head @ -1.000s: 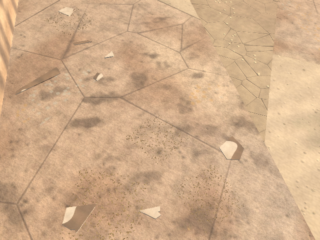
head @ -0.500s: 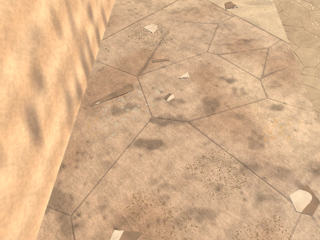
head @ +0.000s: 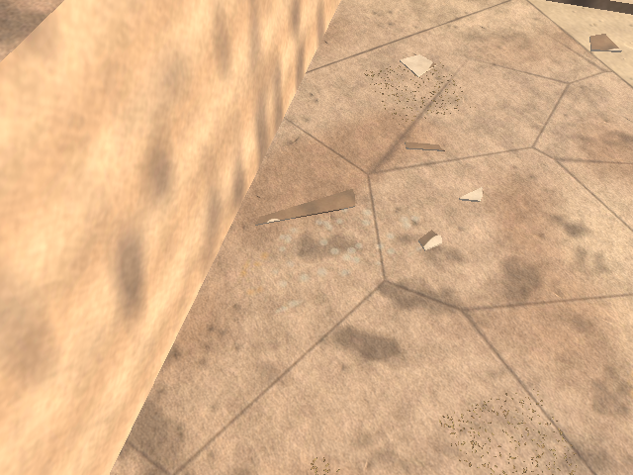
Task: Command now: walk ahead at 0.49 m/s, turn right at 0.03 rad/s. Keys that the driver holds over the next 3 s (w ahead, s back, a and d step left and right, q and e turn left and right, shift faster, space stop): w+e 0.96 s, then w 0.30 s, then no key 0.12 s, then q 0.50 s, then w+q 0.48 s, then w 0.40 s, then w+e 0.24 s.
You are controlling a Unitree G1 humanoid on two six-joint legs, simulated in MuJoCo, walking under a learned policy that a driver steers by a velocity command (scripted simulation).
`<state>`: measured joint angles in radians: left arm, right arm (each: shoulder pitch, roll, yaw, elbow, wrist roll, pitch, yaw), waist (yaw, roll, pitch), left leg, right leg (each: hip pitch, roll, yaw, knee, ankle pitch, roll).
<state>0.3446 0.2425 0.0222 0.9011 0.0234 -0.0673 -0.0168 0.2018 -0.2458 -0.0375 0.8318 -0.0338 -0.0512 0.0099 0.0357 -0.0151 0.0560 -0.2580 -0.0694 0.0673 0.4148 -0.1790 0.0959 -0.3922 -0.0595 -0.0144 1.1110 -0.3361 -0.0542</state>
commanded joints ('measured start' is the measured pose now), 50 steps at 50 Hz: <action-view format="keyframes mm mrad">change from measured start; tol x32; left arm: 1 66 61 15 -24 15 22 -16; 14 -327 40 4 -183 14 27 -45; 20 137 229 85 -52 37 14 -1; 50 49 162 58 -85 10 11 11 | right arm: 1 85 -87 -21 -8 12 -39 -8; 21 240 -75 -9 -14 33 -39 -20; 41 -303 -98 15 -197 10 -4 9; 50 27 -143 -24 -107 2 -12 -26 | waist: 1 -14 66 -70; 18 36 132 -101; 21 35 -253 -367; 50 -63 80 -122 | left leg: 1 169 282 -225 -249 275 125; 13 294 275 70 -292 532 29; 18 405 310 125 179 1069 -1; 20 71 235 143 743 444 -28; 21 -359 -13 25 1101 -365 -81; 38 -448 126 -83 324 154 -152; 45 73 33 -90 48 69 -69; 47 588 473 -637 -30 -134 77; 50 259 407 -576 -155 -311 89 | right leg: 1 -149 -37 41 -9 57 5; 18 39 158 -128 -538 142 -127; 21 732 -301 785 -748 187 -415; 32 234 -33 307 -916 492 -204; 45 304 13 382 -556 777 -86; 48 -184 182 147 122 -205 -30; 50 -222 92 126 124 -39 -20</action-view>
